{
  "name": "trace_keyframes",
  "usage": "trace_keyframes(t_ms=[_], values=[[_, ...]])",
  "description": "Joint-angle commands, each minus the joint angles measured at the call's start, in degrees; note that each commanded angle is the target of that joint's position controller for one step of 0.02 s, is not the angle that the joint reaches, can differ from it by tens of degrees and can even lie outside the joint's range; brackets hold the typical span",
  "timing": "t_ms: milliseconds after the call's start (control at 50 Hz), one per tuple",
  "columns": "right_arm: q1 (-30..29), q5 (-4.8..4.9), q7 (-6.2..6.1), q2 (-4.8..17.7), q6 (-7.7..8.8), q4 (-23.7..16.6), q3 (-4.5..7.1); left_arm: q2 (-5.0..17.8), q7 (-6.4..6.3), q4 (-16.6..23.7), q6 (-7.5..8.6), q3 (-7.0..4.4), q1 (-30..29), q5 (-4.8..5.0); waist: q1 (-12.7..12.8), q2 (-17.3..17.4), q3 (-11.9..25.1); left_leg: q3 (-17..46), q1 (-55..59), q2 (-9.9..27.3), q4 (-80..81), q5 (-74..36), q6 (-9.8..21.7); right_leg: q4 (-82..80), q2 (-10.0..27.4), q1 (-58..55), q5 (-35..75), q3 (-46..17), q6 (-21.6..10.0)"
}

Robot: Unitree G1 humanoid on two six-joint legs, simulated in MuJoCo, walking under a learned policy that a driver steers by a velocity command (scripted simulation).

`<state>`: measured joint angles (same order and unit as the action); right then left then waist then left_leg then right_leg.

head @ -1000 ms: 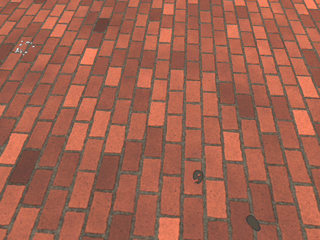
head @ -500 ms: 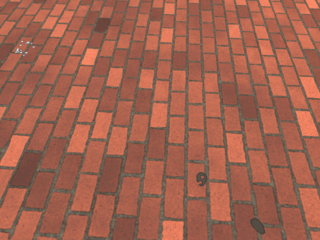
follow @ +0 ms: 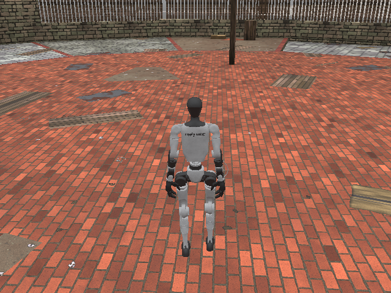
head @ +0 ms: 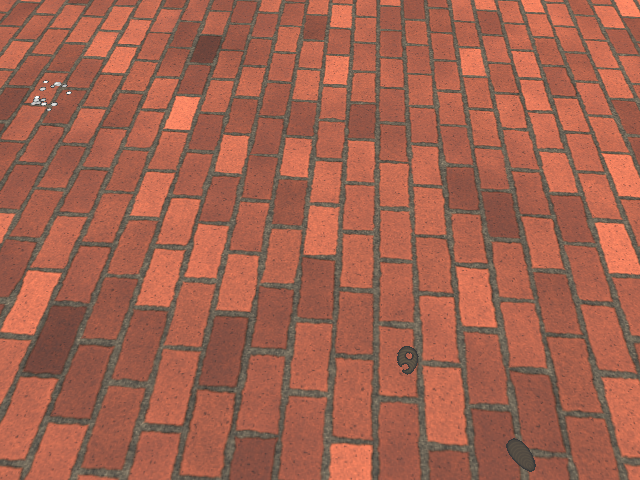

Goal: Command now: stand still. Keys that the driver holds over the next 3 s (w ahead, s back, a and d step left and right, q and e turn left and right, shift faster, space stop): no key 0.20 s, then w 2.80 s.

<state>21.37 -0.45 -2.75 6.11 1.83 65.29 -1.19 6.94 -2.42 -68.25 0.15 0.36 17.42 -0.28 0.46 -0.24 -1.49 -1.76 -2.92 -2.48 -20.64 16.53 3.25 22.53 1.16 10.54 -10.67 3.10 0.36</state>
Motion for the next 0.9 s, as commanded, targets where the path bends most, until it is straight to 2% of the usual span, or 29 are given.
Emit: trace_keyframes(t_ms=[20,200,220,240,260,280,300,320,340,380,420,500,520,540,560,580,600,620,640,660,680,700,720,740,760,800,840,900], values=[[5.78,0.01,-0.11,3.81,0.16,-0.02,0.51,3.47,-0.11,-0.02,0.10,-0.37,4.52,0.01,0.01,0.82,-4.04,6.26,-6.61,8.12,4.52,-14.17,0.31,-1.91,4.97,-2.27,8.02,-4.97,-1.44],[6.40,0.03,-0.10,3.68,0.23,-0.08,0.49,3.25,-0.16,-0.17,0.07,-0.26,5.01,0.04,-0.03,0.84,-4.15,6.30,-6.36,8.10,4.47,-15.36,0.34,-1.56,5.04,-2.10,8.01,-4.75,-1.23],[6.95,-0.04,-0.09,3.52,0.21,0.05,0.45,2.93,-0.13,-0.29,0.03,-0.15,5.22,-0.02,-0.25,0.91,-3.14,6.41,-5.88,7.73,5.37,-10.52,0.60,-1.61,4.55,-2.34,5.10,-4.41,-1.29],[7.32,-0.13,-0.06,4.16,0.08,0.08,0.74,3.11,-0.08,-0.08,-0.06,-0.26,4.74,-0.17,-0.62,1.39,-3.74,7.05,-6.16,7.32,6.42,-3.27,1.24,-0.49,3.48,-1.30,0.99,-3.55,-1.43],[8.07,-0.09,-0.02,5.83,-0.22,0.09,1.46,3.50,0.06,0.54,-0.14,-0.51,3.96,-0.38,-1.20,3.12,-4.71,8.89,-6.40,7.55,7.74,6.89,2.64,2.82,1.42,1.19,-5.39,-1.52,-1.72],[9.25,-0.08,0.08,7.62,-0.60,0.13,2.27,3.72,0.37,1.55,-0.22,-0.79,2.55,-0.76,-2.14,5.83,-6.69,12.68,-6.18,9.45,9.83,18.14,4.81,7.45,-0.75,6.24,-11.80,1.00,-1.90],[10.78,-0.18,0.27,8.70,-0.90,0.24,2.91,3.71,0.82,2.89,-0.25,-0.93,0.57,-1.45,-3.20,7.13,-10.24,17.20,-6.22,13.16,12.55,26.50,7.24,11.47,-1.60,12.40,-15.00,3.11,-2.15],[12.16,-0.24,0.39,8.97,-0.99,0.43,3.27,3.30,1.28,4.51,-0.10,-0.94,-1.69,-1.90,-4.21,7.88,-13.32,21.12,-6.03,16.73,14.91,30.05,9.40,15.48,-0.90,17.73,-15.49,3.48,-2.69],[13.69,-0.65,0.49,8.50,-0.73,0.79,3.38,3.40,1.66,6.36,0.31,-1.09,-4.42,-1.99,-5.20,8.01,-15.19,24.03,-5.41,19.29,16.32,28.39,11.18,20.46,0.82,22.03,-16.05,2.09,-3.14],[14.24,-1.37,0.60,8.60,0.29,0.86,3.64,4.19,2.34,8.68,1.54,-1.67,-6.27,-1.81,-4.43,5.57,-14.70,24.09,0.50,20.78,16.09,19.35,12.69,26.07,2.99,29.62,-15.65,-0.31,-3.76],[12.86,-1.19,0.74,8.68,1.40,0.19,3.73,4.90,2.99,10.15,2.85,-2.27,-7.00,-1.28,-3.30,3.93,-12.02,20.21,4.16,19.45,14.98,9.96,11.76,24.45,3.39,29.96,-12.86,-0.70,-3.81],[10.49,-0.96,0.91,9.90,2.74,-0.85,3.93,4.94,3.86,12.85,3.23,-3.01,-8.36,-0.56,-1.50,6.21,-9.22,12.77,-0.19,16.71,11.51,-1.89,9.63,16.61,1.13,19.41,-8.22,1.74,-4.15],[9.33,-0.75,1.05,10.28,2.87,-1.16,4.00,4.78,3.87,12.70,3.24,-3.17,-6.40,-0.31,-0.16,6.52,-8.60,10.95,-3.30,16.08,9.56,-5.16,8.84,14.06,0.03,13.83,-6.08,2.91,-4.48],[7.45,-0.32,1.24,10.65,3.00,-1.59,4.03,4.54,3.74,11.38,3.36,-3.45,-1.71,-0.11,2.55,5.79,-7.35,8.33,-7.85,14.67,5.43,-10.29,7.58,10.31,-1.89,4.78,-2.48,4.60,-4.87],[7.26,-0.35,1.52,10.53,3.29,-1.74,3.84,5.84,3.37,8.79,3.56,-4.39,5.20,0.01,5.20,3.47,-4.38,5.68,-11.58,12.25,-2.29,-18.20,6.22,7.91,-4.46,-5.70,-1.96,5.65,-5.20],[7.34,-0.43,1.93,9.46,3.70,-2.00,3.36,9.18,2.69,6.48,4.10,-5.79,13.66,-0.51,8.73,-1.30,0.49,1.14,-16.78,8.45,-15.87,-19.78,4.24,4.89,-0.39,-16.72,-5.44,0.23,-6.56],[8.34,0.38,2.39,4.90,3.77,-4.80,2.22,16.33,2.16,5.99,4.26,-7.40,21.82,-1.49,10.07,-15.53,6.09,-5.15,-28.97,0.69,-38.69,-1.19,0.59,-7.85,17.28,-24.83,-24.05,-28.16,-11.86],[6.62,-1.13,2.93,7.23,3.64,-5.75,3.11,14.44,2.36,5.29,3.35,-6.73,19.41,-1.00,7.16,-12.99,4.46,1.97,-33.86,0.19,-49.53,11.42,2.04,-15.35,20.99,-19.51,-29.37,-42.89,-14.23],[3.93,-1.34,3.37,7.14,3.31,-6.88,3.26,12.93,2.50,7.61,3.16,-6.04,10.99,-0.87,3.00,-6.29,-1.70,3.61,-36.43,4.51,-53.27,6.58,3.14,-14.31,20.56,-12.92,-31.96,-36.68,-13.38],[1.61,-1.61,3.61,6.93,3.76,-7.05,3.21,10.04,3.11,9.07,3.78,-5.08,6.78,-0.78,1.82,0.51,-5.93,5.39,-33.73,7.03,-50.03,0.43,3.48,-13.22,17.42,-6.17,-15.25,-27.70,-10.86],[2.36,-0.95,3.90,5.22,3.42,-6.93,3.25,9.55,3.03,9.70,3.88,-4.74,3.77,-0.40,-0.64,-0.93,-3.99,3.43,-31.83,7.41,-47.86,-1.57,3.10,-15.24,14.57,-4.33,-15.75,-23.04,-9.93],[3.48,-1.52,4.12,5.78,2.84,-7.00,3.43,8.71,2.73,9.74,4.46,-4.23,3.29,-0.35,-1.79,-3.35,-4.01,3.13,-29.86,8.43,-46.14,-2.11,2.29,-15.99,13.90,-1.67,-11.94,-20.44,-10.45],[3.22,-1.75,4.31,6.22,2.25,-6.92,3.69,7.50,2.61,9.36,4.98,-3.73,3.99,-0.59,-2.15,-3.30,-3.75,2.71,-28.92,8.45,-45.47,-3.16,1.85,-16.12,12.58,-1.41,-7.29,-17.84,-10.34],[2.68,-1.55,4.34,6.25,1.76,-7.16,3.84,6.70,2.48,8.43,5.38,-3.38,6.11,-0.59,-2.34,-2.71,-4.54,2.02,-29.56,8.26,-44.72,-3.69,1.32,-15.98,11.79,-1.70,-1.63,-15.09,-10.59],[0.96,-1.33,4.43,6.40,1.40,-7.68,4.03,7.29,2.27,8.15,5.66,-3.40,7.25,-0.48,-2.53,-2.14,-4.66,1.48,-30.82,8.37,-43.31,-4.78,1.00,-16.39,11.07,-2.63,0.28,-13.15,-10.45],[-4.14,-1.47,4.66,6.51,0.95,-9.30,4.18,7.85,2.03,7.47,5.96,-3.22,9.99,-0.51,-1.76,-1.98,-5.82,0.23,-35.39,8.61,-40.39,-7.46,0.25,-16.92,10.78,-4.88,5.85,-10.78,-10.86],[-10.06,-1.41,4.78,6.55,0.83,-11.39,4.21,7.46,2.07,7.14,6.07,-2.88,12.17,-0.56,-0.58,-2.35,-6.43,-0.91,-38.66,8.46,-35.88,-9.93,-0.49,-16.88,10.38,-6.99,11.36,-8.94,-11.28],[-18.44,-1.01,4.93,5.63,1.03,-14.48,3.76,6.93,2.03,7.01,6.29,-2.43,13.78,-0.55,0.87,-3.20,-7.02,-2.86,-37.46,6.95,-25.10,-13.67,-1.05,-16.27,9.25,-8.06,19.18,-5.81,-11.29]])
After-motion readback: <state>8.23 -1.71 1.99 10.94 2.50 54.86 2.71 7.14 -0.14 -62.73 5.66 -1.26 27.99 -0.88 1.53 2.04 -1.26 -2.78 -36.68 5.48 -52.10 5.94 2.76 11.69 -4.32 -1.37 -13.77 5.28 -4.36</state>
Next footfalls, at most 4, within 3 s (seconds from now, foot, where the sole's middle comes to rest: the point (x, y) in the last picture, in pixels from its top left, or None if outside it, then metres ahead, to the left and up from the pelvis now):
0.58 right None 0.21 -0.14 -0.78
1.10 left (321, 468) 0.55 0.02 -0.78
1.66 right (389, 340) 0.87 -0.14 -0.78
2.24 left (319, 244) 1.17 0.03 -0.78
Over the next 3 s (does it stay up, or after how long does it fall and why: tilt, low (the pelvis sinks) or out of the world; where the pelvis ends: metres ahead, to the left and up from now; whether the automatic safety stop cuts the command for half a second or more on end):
stays up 1.41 -0.08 0.00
